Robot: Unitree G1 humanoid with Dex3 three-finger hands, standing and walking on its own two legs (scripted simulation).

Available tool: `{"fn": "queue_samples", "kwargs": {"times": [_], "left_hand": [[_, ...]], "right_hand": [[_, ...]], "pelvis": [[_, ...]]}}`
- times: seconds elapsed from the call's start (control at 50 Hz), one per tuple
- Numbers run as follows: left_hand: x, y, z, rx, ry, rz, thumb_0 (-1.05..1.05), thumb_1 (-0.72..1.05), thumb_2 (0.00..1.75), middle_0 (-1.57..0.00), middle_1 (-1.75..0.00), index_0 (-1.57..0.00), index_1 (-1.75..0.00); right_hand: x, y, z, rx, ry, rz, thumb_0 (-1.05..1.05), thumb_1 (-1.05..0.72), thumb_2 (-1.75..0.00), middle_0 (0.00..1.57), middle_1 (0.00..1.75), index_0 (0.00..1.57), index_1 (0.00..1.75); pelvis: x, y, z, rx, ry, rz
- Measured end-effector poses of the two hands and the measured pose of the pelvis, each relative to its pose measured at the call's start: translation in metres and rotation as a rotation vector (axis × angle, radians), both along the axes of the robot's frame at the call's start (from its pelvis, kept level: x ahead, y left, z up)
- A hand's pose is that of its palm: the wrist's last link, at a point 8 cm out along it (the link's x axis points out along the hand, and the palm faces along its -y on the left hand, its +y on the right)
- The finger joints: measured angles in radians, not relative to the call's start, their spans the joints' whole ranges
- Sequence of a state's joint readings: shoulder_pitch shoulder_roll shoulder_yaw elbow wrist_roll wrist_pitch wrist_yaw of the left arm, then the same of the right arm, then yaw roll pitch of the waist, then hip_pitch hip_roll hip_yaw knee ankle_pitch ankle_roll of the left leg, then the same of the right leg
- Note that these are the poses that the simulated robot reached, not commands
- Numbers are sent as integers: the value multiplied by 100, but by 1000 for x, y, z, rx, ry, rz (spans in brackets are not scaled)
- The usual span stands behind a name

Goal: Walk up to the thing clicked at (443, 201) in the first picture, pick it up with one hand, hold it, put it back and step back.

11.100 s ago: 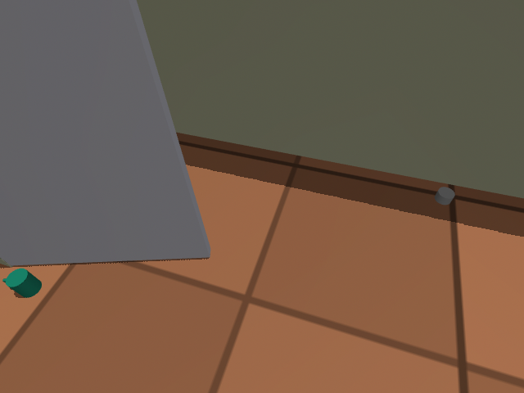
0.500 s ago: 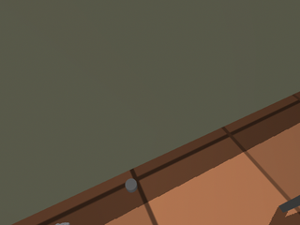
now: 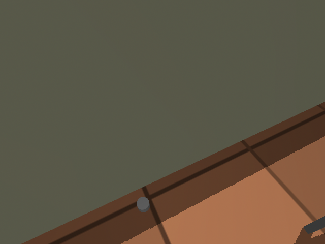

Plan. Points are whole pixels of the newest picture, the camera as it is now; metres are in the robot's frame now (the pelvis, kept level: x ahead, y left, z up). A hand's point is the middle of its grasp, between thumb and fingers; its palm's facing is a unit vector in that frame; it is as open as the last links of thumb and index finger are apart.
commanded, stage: stand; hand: left
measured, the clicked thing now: (143, 204) +0.45 +0.19 -0.76
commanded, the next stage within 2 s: none
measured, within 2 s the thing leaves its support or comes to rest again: neither
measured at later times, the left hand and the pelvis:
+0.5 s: hand out of the picture +0.08 +0.23 -0.15, palm faces +0.00 -0.94 -0.35, open 7.4 cm; pelvis +0.00 -0.02 +0.00, yaw +1 degrees
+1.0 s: hand out of the picture +0.09 +0.23 -0.15, palm faces +0.00 -0.94 -0.34, open 7.4 cm; pelvis +0.01 -0.03 +0.00, yaw +1 degrees
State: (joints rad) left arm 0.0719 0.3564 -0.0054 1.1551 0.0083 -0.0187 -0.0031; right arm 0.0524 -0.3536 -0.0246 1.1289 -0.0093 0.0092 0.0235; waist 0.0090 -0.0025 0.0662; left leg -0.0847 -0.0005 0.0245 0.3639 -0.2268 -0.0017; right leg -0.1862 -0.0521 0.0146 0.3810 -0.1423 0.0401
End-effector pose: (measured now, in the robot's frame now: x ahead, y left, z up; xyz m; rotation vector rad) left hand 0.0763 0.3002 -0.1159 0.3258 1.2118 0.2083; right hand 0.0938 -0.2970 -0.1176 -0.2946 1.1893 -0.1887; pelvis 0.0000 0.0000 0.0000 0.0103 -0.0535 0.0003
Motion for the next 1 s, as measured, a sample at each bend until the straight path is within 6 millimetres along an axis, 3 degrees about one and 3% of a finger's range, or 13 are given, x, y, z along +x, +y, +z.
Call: {"fn": "queue_samples", "kwargs": {"times": [0.32,0.64,1.0], "left_hand": [[-6,-17,1,-15,17,9,1,90,90,-20,-30,-21,-30],[-5,-26,3,-9,13,19,1,90,90,-20,-30,-21,-30],[3,-30,3,-13,7,15,1,90,90,-20,-30,-21,-30]], "right_hand": [[-15,-9,-4,7,46,3,0,-90,-90,21,30,21,30],[-18,-24,-4,-1,57,12,0,-90,-90,21,30,21,30],[-17,-27,-5,-2,64,19,0,-90,-90,21,30,21,30]], "pelvis": [[3,-13,3,-2,7,12],[5,-25,2,-7,11,17],[8,-29,2,-8,13,18]]}}
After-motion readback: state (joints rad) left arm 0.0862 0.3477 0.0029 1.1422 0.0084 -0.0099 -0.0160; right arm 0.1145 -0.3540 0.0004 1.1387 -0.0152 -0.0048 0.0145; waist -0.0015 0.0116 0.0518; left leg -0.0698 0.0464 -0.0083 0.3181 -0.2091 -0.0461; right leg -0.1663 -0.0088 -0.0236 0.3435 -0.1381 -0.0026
